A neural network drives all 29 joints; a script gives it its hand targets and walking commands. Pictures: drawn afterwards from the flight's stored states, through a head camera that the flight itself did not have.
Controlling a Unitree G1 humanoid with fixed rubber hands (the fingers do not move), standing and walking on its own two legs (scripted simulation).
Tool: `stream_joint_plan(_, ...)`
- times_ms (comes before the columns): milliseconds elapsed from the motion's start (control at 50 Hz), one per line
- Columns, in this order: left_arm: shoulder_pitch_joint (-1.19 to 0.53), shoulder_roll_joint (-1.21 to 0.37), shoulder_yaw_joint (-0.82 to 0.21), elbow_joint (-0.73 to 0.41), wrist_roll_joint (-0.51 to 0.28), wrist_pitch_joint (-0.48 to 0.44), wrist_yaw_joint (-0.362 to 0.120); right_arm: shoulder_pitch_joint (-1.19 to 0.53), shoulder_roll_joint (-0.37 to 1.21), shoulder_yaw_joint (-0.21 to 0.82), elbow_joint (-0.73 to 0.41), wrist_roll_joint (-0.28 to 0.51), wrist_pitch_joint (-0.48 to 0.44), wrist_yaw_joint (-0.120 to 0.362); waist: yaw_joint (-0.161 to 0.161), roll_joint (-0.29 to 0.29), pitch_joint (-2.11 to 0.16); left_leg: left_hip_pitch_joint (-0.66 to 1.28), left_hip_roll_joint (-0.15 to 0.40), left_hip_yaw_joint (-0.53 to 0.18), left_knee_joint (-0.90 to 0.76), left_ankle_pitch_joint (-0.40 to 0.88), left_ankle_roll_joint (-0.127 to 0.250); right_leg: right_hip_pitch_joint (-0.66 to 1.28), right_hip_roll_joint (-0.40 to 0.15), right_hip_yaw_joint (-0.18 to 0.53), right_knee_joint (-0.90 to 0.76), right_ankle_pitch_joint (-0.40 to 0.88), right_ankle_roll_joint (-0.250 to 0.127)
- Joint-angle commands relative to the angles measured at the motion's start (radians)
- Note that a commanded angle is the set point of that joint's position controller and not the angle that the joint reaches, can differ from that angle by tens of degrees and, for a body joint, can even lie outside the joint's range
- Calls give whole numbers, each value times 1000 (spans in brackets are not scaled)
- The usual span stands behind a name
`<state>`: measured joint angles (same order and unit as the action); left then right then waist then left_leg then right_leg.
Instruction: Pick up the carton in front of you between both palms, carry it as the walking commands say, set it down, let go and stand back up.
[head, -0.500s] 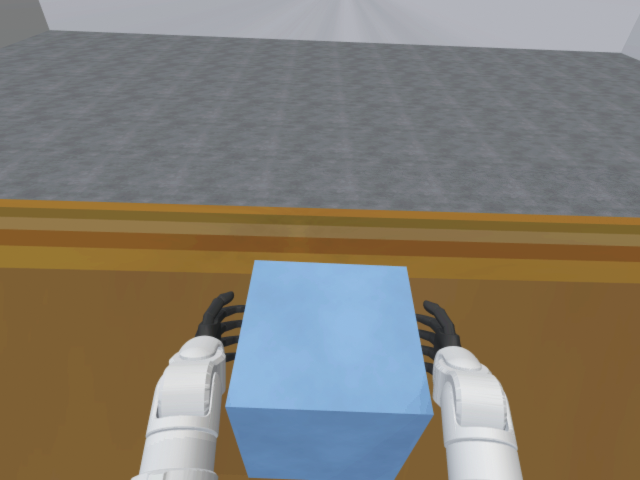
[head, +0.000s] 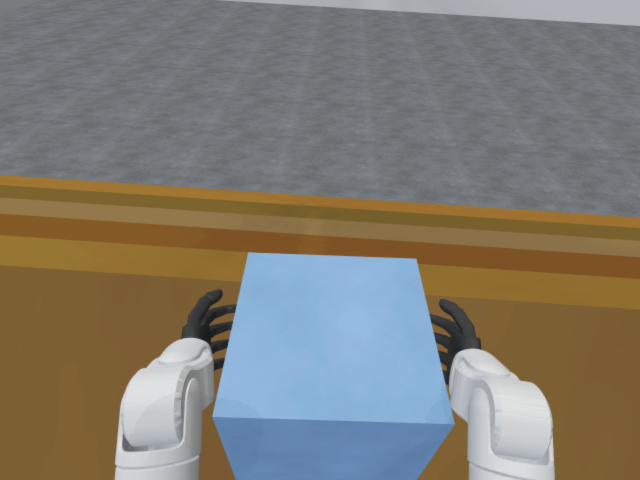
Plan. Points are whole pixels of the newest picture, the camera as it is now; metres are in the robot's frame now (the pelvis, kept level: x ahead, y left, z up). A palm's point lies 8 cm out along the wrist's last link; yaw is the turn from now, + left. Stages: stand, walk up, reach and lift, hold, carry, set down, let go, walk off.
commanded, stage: carry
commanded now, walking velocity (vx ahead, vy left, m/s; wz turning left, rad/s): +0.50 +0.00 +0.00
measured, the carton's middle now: (327, 379) +0.27 +0.00 +0.01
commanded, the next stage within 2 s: none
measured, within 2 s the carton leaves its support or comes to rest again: neither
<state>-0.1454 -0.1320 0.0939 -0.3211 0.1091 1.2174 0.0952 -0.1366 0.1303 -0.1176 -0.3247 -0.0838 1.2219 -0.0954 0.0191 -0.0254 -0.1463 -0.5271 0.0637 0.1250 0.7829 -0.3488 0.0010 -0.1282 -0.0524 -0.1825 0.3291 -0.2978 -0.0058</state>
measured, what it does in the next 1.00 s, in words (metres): walks ahead: left foot, then right foot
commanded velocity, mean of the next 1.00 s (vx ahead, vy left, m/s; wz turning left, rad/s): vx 0.50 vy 0.00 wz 0.00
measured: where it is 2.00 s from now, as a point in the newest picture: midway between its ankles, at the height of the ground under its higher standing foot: (331, 270)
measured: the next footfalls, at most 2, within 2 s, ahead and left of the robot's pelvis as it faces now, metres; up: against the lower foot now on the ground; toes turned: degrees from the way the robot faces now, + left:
left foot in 0.12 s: +0.23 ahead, +0.12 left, +0.00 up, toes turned +11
right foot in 0.58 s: +0.56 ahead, -0.09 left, +0.00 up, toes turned -13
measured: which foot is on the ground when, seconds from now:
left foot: up 0.00-0.10, down 0.12-0.58, up 0.60-1.00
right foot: down 0.00-0.14, up 0.16-0.56, down 0.58-1.00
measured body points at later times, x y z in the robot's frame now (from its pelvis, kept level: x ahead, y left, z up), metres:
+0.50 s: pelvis +0.32 +0.03 +0.00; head +0.32 +0.04 +0.45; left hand +0.61 +0.17 +0.08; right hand +0.59 -0.14 +0.08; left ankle +0.19 +0.11 -0.74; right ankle +0.46 -0.10 -0.71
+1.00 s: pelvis +0.65 +0.00 -0.01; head +0.66 -0.01 +0.44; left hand +0.96 +0.15 +0.09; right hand +0.96 -0.15 +0.08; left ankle +0.81 +0.11 -0.71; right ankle +0.52 -0.08 -0.74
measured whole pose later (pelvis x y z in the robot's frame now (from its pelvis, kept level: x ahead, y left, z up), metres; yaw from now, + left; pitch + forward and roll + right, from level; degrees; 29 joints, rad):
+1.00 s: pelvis +0.65 +0.00 -0.01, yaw -1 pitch +4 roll +0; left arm -0.34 -0.09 0.13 -0.20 0.08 1.15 0.10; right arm -0.31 0.09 -0.14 -0.24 -0.09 1.17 -0.10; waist 0.04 0.00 -0.06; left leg -0.66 0.08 0.13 0.69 -0.08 0.06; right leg -0.05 -0.01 -0.22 0.40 -0.41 -0.04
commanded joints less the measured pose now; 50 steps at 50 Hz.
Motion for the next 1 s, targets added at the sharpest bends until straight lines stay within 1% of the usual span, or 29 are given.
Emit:
stream_joint_plan(0,-497,-859,-699,-87,-427,10,-252,-500,869,707,-67,380,-2,237,6,-125,-114,-20,-21,61,-183,123,-3,142,-206,128,-113,242,-104)
stream_joint_plan(40,-491,-842,-696,-78,-428,19,-256,-482,856,691,-58,363,7,230,-1,-130,-111,132,-42,109,-268,224,4,66,-190,75,-57,242,-79)
stream_joint_plan(80,-497,-825,-694,-79,-428,28,-260,-465,846,677,-41,352,14,229,-22,-77,-166,409,-87,176,-298,200,19,-51,-137,-15,151,342,-39)
stream_joint_plan(100,-505,-808,-688,-78,-429,33,-262,-457,840,666,-31,347,18,230,-40,-19,-219,606,-24,91,-299,138,28,-168,-104,-41,330,299,-9)
stream_joint_plan(120,-530,-800,-686,-87,-433,44,-265,-452,821,650,-12,332,19,229,-50,217,-246,705,251,-382,-491,-115,113,-366,-10,-49,633,86,44)
stream_joint_plan(140,-557,-814,-695,-82,-440,51,-268,-463,830,652,6,330,17,228,-52,343,-237,787,389,-671,-594,-80,220,-574,48,55,826,-178,38)
stream_joint_plan(160,-564,-838,-694,-70,-446,47,-272,-482,857,662,-19,343,17,229,-46,238,-231,762,392,-621,-580,24,227,-622,-21,142,933,-182,10)
stream_joint_plan(200,-569,-893,-697,-76,-448,30,-276,-535,923,688,-62,363,2,235,-43,80,-222,660,338,-446,-551,186,187,-613,-91,170,928,-72,-17)
stream_joint_plan(220,-557,-909,-697,-75,-438,20,-273,-556,949,705,-85,373,-5,239,-36,58,-220,617,308,-352,-565,229,154,-581,-108,175,859,-14,-16)
stream_joint_plan(260,-520,-929,-708,-86,-410,-1,-262,-550,969,722,-103,390,-18,249,-35,108,-221,595,264,-238,-583,285,121,-541,-85,134,755,40,-9)
stream_joint_plan(300,-493,-937,-710,-85,-392,-17,-248,-543,949,736,-117,409,-22,258,-36,132,-207,616,237,-163,-590,336,119,-553,-66,100,655,80,1)
stream_joint_plan(380,-431,-898,-700,-83,-357,-19,-228,-488,892,732,-110,409,-17,270,-35,166,-145,647,189,-56,-587,451,121,-559,-35,36,401,177,9)
stream_joint_plan(440,-398,-882,-697,-74,-352,-7,-231,-433,862,715,-84,385,-9,272,-39,180,-83,627,171,3,-588,524,110,-483,-1,-30,248,242,-3)
stream_joint_plan(480,-405,-877,-700,-79,-363,1,-241,-419,860,710,-75,373,-5,270,-41,194,-50,637,175,25,-564,568,99,-434,1,-44,195,280,-21)
stream_joint_plan(520,-414,-871,-697,-74,-376,6,-252,-435,858,713,-78,367,-4,268,-29,193,-70,627,169,70,-446,717,76,-289,33,-79,157,276,-36)
stream_joint_plan(540,-410,-870,-694,-65,-380,6,-256,-441,857,714,-79,365,-2,267,-14,167,-110,581,135,120,-312,745,52,-134,77,-121,119,239,-36)
stream_joint_plan(560,-409,-867,-687,-60,-383,5,-261,-442,853,717,-78,363,-2,265,-2,119,-170,461,101,130,-143,638,27,72,60,-94,134,162,-36)
stream_joint_plan(580,-404,-857,-682,-51,-380,6,-266,-458,849,720,-83,364,0,264,13,-40,-238,281,54,112,129,351,2,228,-163,237,71,-36,-80)
stream_joint_plan(600,-412,-862,-684,-25,-382,-4,-273,-476,858,736,-108,365,3,261,19,-290,-289,-54,-84,39,406,-103,-25,443,-384,671,-57,-125,-226)
stream_joint_plan(620,-405,-891,-688,-23,-398,-11,-276,-493,864,737,-94,366,-2,261,12,-247,-256,-141,-49,-90,538,-134,6,391,-388,693,-106,12,-241)
stream_joint_plan(640,-435,-921,-700,-31,-407,-21,-277,-517,893,746,-96,371,-14,261,8,-185,-254,-157,-4,-119,574,-99,32,340,-354,583,-70,160,-226)
stream_joint_plan(660,-464,-947,-712,-43,-415,-31,-277,-530,921,753,-90,378,-26,261,4,-72,-257,-154,27,-124,554,-50,45,291,-329,491,-42,242,-202)
stream_joint_plan(680,-493,-963,-724,-58,-423,-41,-277,-530,944,757,-80,383,-40,260,0,-10,-245,-135,54,-133,500,0,46,229,-309,410,-43,292,-183)
stream_joint_plan(700,-510,-968,-736,-66,-431,-51,-277,-530,958,763,-75,384,-52,258,-4,-17,-255,-108,61,-129,449,33,43,196,-289,349,-55,266,-162)
stream_joint_plan(720,-517,-966,-743,-69,-434,-59,-277,-525,965,768,-67,380,-63,254,7,-26,-258,-107,43,-109,420,44,44,185,-268,307,-45,258,-160)
stream_joint_plan(760,-514,-941,-750,-60,-439,-70,-280,-505,956,768,-43,362,-81,243,5,-55,-243,-142,40,-88,342,67,35,175,-257,252,-62,213,-167)
stream_joint_plan(840,-567,-849,-747,-27,-441,-82,-274,-558,880,760,-11,342,-92,222,13,-73,-157,-210,36,-31,120,168,19,170,-220,166,-71,298,-180)
stream_joint_plan(920,-719,-747,-711,22,-443,-80,-250,-728,783,738,26,365,-86,199,34,-92,-94,-144,-12,36,-69,274,46,143,-172,91,-26,423,-167)
stream_joint_plan(980,-847,-701,-666,110,-451,-63,-222,-863,718,689,94,386,-66,183,38,-122,-71,-74,-32,48,-139,301,83,141,-178,76,14,458,-153)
